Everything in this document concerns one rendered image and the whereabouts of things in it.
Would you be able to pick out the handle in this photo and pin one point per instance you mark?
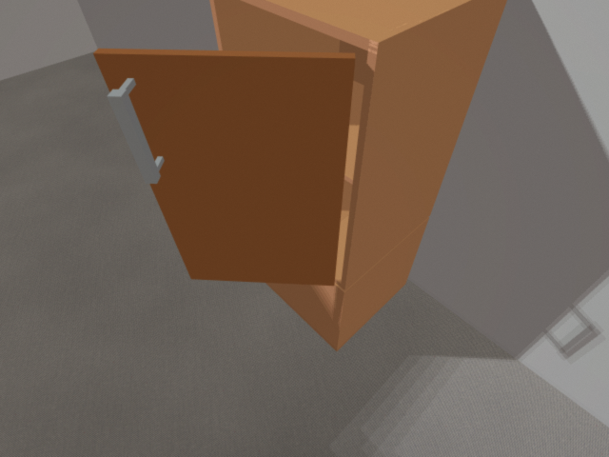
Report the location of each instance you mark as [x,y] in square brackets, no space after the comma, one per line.
[131,128]

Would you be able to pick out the cupboard door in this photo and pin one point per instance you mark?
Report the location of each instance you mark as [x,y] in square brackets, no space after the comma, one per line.
[254,144]

